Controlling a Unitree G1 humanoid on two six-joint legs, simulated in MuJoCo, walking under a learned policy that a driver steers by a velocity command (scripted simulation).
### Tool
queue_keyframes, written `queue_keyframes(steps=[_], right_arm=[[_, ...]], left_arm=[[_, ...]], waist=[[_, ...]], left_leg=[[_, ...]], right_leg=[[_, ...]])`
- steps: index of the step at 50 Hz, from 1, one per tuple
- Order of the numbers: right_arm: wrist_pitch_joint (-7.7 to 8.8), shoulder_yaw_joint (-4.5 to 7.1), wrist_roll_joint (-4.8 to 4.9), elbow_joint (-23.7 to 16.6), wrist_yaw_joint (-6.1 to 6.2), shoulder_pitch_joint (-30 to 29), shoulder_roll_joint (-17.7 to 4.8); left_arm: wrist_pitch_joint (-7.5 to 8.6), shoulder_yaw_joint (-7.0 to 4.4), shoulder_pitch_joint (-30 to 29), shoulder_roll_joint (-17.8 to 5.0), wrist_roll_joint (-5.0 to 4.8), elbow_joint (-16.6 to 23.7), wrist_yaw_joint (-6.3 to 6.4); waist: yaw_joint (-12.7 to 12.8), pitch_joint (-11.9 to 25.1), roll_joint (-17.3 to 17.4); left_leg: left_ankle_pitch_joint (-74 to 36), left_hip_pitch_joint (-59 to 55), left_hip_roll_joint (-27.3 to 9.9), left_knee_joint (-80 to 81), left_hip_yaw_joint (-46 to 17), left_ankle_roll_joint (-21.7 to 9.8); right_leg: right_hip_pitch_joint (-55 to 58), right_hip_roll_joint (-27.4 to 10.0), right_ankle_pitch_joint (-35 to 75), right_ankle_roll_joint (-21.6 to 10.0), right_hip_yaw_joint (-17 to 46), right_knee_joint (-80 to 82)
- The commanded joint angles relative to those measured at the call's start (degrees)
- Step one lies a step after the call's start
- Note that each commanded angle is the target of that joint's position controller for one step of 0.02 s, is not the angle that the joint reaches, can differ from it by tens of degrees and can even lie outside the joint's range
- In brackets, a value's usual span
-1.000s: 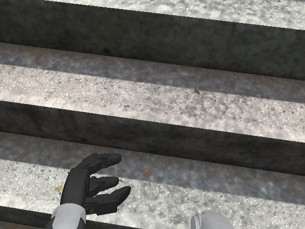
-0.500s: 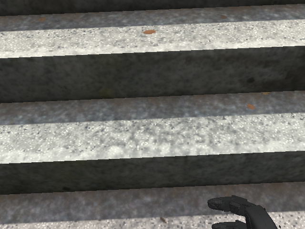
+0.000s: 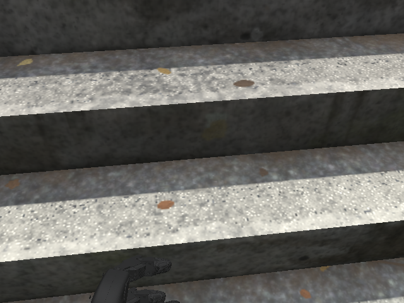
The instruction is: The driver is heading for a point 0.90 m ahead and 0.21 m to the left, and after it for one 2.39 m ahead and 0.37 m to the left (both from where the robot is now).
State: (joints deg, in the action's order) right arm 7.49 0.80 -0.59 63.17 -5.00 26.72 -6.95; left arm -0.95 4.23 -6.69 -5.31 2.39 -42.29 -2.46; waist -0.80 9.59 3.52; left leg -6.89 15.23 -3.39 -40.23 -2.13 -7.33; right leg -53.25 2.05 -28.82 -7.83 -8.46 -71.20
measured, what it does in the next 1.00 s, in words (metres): climbs: left foot 0.19 m higher, then right foot 0.19 m higher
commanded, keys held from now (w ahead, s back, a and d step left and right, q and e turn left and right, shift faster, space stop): w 0.74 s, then w+q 0.26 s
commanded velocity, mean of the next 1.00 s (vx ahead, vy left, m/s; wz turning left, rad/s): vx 0.50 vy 0.00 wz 0.06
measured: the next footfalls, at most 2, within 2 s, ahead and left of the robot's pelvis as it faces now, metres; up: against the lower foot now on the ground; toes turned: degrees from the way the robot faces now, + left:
left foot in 0.36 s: +0.35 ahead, +0.14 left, +0.19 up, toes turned +1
right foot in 0.84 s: +0.63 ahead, -0.09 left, +0.38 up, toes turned -2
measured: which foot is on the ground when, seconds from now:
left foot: up 0.00-0.34, down 0.36-0.88, up 0.90-1.00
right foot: down 0.00-0.40, up 0.42-0.82, down 0.84-1.00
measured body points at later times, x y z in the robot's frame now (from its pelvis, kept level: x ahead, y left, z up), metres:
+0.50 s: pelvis +0.26 +0.04 +0.23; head +0.25 +0.05 +0.68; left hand +0.31 +0.28 +0.08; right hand +0.41 -0.19 +0.12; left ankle +0.31 +0.14 -0.42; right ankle +0.17 -0.12 -0.32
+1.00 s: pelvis +0.53 +0.00 +0.44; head +0.51 +0.01 +0.89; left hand +0.66 +0.24 +0.32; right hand +0.55 -0.23 +0.28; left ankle +0.42 +0.15 -0.07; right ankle +0.59 -0.09 -0.23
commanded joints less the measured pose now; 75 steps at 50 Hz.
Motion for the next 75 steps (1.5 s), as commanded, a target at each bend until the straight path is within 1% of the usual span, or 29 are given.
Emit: queue_keyframes(steps=[1, 2, 3, 4, 8, 11, 14, 17, 18, 19, 20, 21, 22, 23, 25, 28, 35, 38, 42, 44, 46, 49, 52, 62, 68, 70, 71, 72, 75], right_arm=[[-2.53, 3.01, -2.11, -2.33, -5.35, -1.23, -5.51], [-2.93, 2.06, -0.54, -3.74, -4.14, -5.49, -3.17], [-0.34, 0.5, -3.67, -19.14, 2.15, -14.61, 3.21], [-4.09, -0.08, 0.07, -8.65, 0.73, -9.16, -0.76], [-5.63, -1.92, -0.54, -15.5, 0.24, -16.56, -0.15], [-5.65, -3.74, -0.09, -21.6, 1.0, -29.26, -1.38], [-9.34, -4.24, 0.5, -25.62, 0.38, -39.48, -5.49], [-11.75, -3.61, -2.14, -23.43, -0.01, -28.23, -6.59], [-11.39, -2.81, -2.24, -23.25, 0.58, -25.89, -7.77], [-11.53, -1.59, -2.34, -20.7, 1.24, -19.92, -10.27], [-12.07, -0.8, -1.83, -15.7, 1.89, -9.35, -12.4], [-8.9, 1.61, -1.7, -10.43, 6.06, 2.05, -14.08], [-9.9, 0.32, -5.6, -8.53, 3.76, 4.87, -14.52], [-8.04, 0.89, -4.49, -5.54, 2.78, 3.85, -14.47], [-5.67, -0.03, -2.57, -1.79, 1.57, -5.66, -5.32], [-4.74, -2.18, -2.72, -1.33, 1.03, -16.04, 1.83], [-2.8, -2.61, -8.11, 3.16, 0.46, 0.57, -1.61], [-2.81, -1.73, -3.6, 2.21, -2.19, 2.52, -6.27], [1.02, 1.48, 1.05, 0.91, -3.24, 0.78, -15.61], [0.01, 0.7, -5.56, 2.53, -5.55, 7.98, -7.98], [-2.61, 1.58, -1.05, 4.8, -5.45, 1.79, -3.36], [-2.82, 1.26, -0.44, -0.29, -0.64, -9.79, -1.9], [-4.96, -0.16, -0.68, -2.75, -0.55, -10.23, 1.84], [-9.41, -3.58, -0.34, -19.59, 1.43, -38.22, -2.22], [-10.64, -2.99, -0.65, -18.96, -1.07, -27.14, -3.74], [-10.82, -0.58, 0.82, -12.05, 2.08, -7.37, -11.28], [-10.71, 0.71, -1.52, -6.95, 2.73, 5.07, -16.69], [-9.27, 3.3, -3.19, -5.55, 2.51, 6.84, -19.46], [-5.2, 1.32, -1.67, -1.99, 1.47, -9.16, -9.46]], left_arm=[[-0.88, -6.2, 34.81, -18.37, 1.69, -12.0, -0.63], [0.57, -6.03, 28.86, -13.56, 0.95, -14.47, -1.79], [3.59, -7.67, 19.65, -10.0, -2.22, -16.55, 2.3], [2.86, -3.16, 16.92, -1.38, 0.78, -17.3, -0.97], [4.62, -2.82, 19.7, 1.52, 2.73, -19.95, -1.96], [4.91, -2.59, 25.43, -2.73, 7.39, -21.48, -2.74], [3.98, -4.38, 22.72, -12.31, 3.22, -17.41, -4.91], [8.68, -6.64, 24.83, -20.6, -2.62, -17.55, -5.04], [8.87, -6.93, 27.52, -19.55, -3.21, -18.84, -5.53], [8.35, -6.73, 33.82, -16.29, 0.61, -21.42, -6.57], [7.46, -6.3, 37.66, -13.01, 3.7, -22.06, -8.04], [9.3, -7.64, 30.73, -11.49, -4.11, -14.77, -1.92], [5.49, -6.2, 26.56, -7.68, 0.69, -22.16, -6.8], [5.23, -6.28, 23.5, -6.78, -1.01, -17.9, -6.24], [5.25, -5.78, 19.1, -6.16, -0.6, -14.16, -3.94], [3.66, -4.01, 20.05, -4.55, 0.08, -11.95, -1.14], [2.43, -0.28, -3.33, -4.31, -1.5, -0.63, -0.72], [-2.2, 0.44, -18.4, -5.3, -0.54, 6.94, -0.85], [-2.26, -1.81, 0.53, -9.49, -0.35, 0.79, -1.85], [-2.64, -3.53, 27.67, -13.33, 0.01, -8.32, -0.85], [0.14, -5.95, 30.51, -18.39, 1.52, -13.88, 0.19], [2.95, -3.16, 17.84, -2.98, -0.42, -18.26, 0.01], [4.75, -2.42, 11.69, 1.61, 0.82, -18.49, 0.27], [6.06, -1.59, 35.47, -3.33, 6.95, -25.72, -1.78], [8.87, -5.48, 31.4, -18.47, -0.09, -22.36, -3.89], [7.96, -5.52, 34.81, -15.04, 5.29, -21.3, -5.37], [6.2, -5.37, 29.68, -11.03, 4.65, -19.06, -7.29], [5.19, -7.15, 27.21, -11.78, 0.16, -19.38, -6.88], [5.86, -5.01, 19.7, -2.66, -0.25, -15.29, -3.27]], waist=[[12.05, -4.17, -19.53], [8.79, -5.76, -7.67], [-1.07, -3.96, -5.82], [1.59, -3.74, 4.62], [-4.42, -6.09, -5.58], [-3.6, -2.74, 0.18], [-3.47, -0.75, -10.51], [-9.2, 3.24, -13.57], [-8.31, 6.19, -15.33], [-6.12, 11.86, -11.56], [-7.01, 18.5, -3.34], [-8.89, 17.18, 6.45], [-15.75, -0.05, 14.56], [-10.41, -4.98, 16.93], [-3.46, -5.61, -3.07], [4.69, -4.2, -3.78], [0.6, -4.09, -4.46], [-0.21, -3.96, 4.37], [6.68, 5.42, 7.96], [10.6, 21.53, -10.04], [11.2, 1.31, -15.74], [3.37, -1.98, -0.19], [-3.51, -3.62, -1.74], [2.09, -3.94, -7.04], [-7.81, 2.61, -14.78], [-9.68, 18.42, -7.36], [-12.37, 16.14, 5.37], [-12.07, 7.59, 6.74], [0.02, -2.41, -0.91]], left_leg=[[-6.1, 48.08, 12.51, -78.11, -20.77, -5.1], [-5.0, 53.8, 12.05, -85.95, -21.02, -8.02], [7.55, 46.74, 8.85, -83.28, -10.15, -3.97], [-1.79, 54.93, 9.27, -83.59, -18.79, -8.87], [19.5, 65.51, 5.09, -97.19, -6.59, -11.48], [8.5, 63.65, 0.93, -78.67, -0.65, -11.61], [22.03, 31.03, 0.67, -56.86, 8.85, -3.99], [25.37, 32.3, 6.82, -33.94, 12.19, 0.98], [30.58, 33.65, 10.06, -23.51, 13.58, 0.41], [19.62, 24.18, 9.1, -22.52, 8.16, -3.35], [17.14, 5.6, 4.27, -13.6, -8.77, -9.07], [57.57, -3.75, -3.42, 0.54, -29.69, -10.99], [60.1, 2.63, -6.27, 17.43, -49.04, -12.93], [58.05, 1.36, -6.94, 14.48, -46.26, -9.61], [36.31, 1.81, -5.87, 10.4, -31.43, -6.86], [19.98, 6.12, -4.94, 15.26, -15.8, -5.45], [25.55, 6.37, -4.94, 26.7, -5.18, -3.43], [2.33, 24.94, -8.63, 43.7, -4.31, -9.4], [-82.36, -14.17, -11.94, 18.14, -1.57, -8.88], [-46.89, 15.97, -2.56, -11.07, -5.39, -6.82], [-2.1, 41.29, 4.61, -65.15, -13.84, -3.37], [0.52, 51.01, 5.25, -78.49, -14.99, -8.06], [4.98, 52.83, 2.16, -75.62, -10.44, -9.27], [8.42, 72.23, -4.17, -67.92, 2.28, -10.37], [27.05, 34.37, 9.51, -23.03, 14.35, -4.79], [11.24, -2.46, 4.61, -13.08, -10.39, -10.36], [20.49, -15.81, -3.42, 9.56, -33.97, -14.83], [27.57, -9.25, -6.76, 18.68, -45.17, -9.63], [19.8, 6.75, -3.39, 11.9, -31.78, -4.46]], right_leg=[[34.99, -15.66, -20.91, -11.94, 62.65, 51.55], [32.52, -15.04, -9.44, -10.66, 51.43, 46.19], [30.81, -15.85, -11.48, -4.7, 38.59, 46.27], [29.11, -14.22, 7.28, -7.16, 34.05, 46.12], [29.56, -12.42, 18.27, -5.56, 17.04, 53.55], [26.09, -9.67, 13.17, -2.27, 10.4, 56.19], [7.56, -10.56, 27.42, -8.24, 6.95, 74.19], [43.54, -19.43, 109.65, -10.87, 8.32, 58.38], [55.54, -19.33, 119.95, -11.5, 8.27, 50.73], [54.89, -17.18, 122.84, -10.29, 6.12, 39.07], [38.74, -13.24, 108.45, -9.56, 10.69, 26.37], [29.32, -3.74, 66.73, -3.45, 4.05, 8.62], [-1.4, 3.57, 38.32, -4.0, 22.77, -22.72], [-15.58, 6.45, 35.88, -6.18, 29.58, -39.26], [-22.47, 7.22, 33.82, -9.91, 31.57, -45.46], [-24.29, 1.22, 28.62, -8.02, 22.79, -48.61], [-29.77, -7.58, 26.92, -9.34, 8.5, -41.26], [3.07, -6.88, 12.76, -4.51, -0.57, -18.07], [10.68, 3.86, 7.31, -0.8, -2.47, 10.88], [49.09, -10.36, 8.43, -12.57, 33.95, 28.51], [34.29, -20.61, -24.61, -11.79, 59.45, 50.2], [30.33, -19.19, -2.33, -6.98, 35.92, 46.37], [27.66, -14.1, 14.41, -2.04, 12.56, 49.06], [45.08, -17.62, 18.97, -3.92, 0.59, 66.09], [61.73, -21.37, 116.27, -7.76, -8.03, 51.98], [38.51, -15.27, 94.15, -3.48, -1.0, 26.2], [13.98, -4.64, 36.56, 0.15, 2.87, 6.04], [3.63, -2.04, 33.64, 1.37, 16.87, -21.67], [-9.61, 2.12, 34.26, -2.57, 25.59, -45.75]])
Keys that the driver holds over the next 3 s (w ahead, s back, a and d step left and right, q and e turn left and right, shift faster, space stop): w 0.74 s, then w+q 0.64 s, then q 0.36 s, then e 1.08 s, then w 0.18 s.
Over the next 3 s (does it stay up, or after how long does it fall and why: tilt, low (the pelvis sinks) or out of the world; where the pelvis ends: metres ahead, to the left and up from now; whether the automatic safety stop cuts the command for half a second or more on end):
stays up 1.02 0.16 0.88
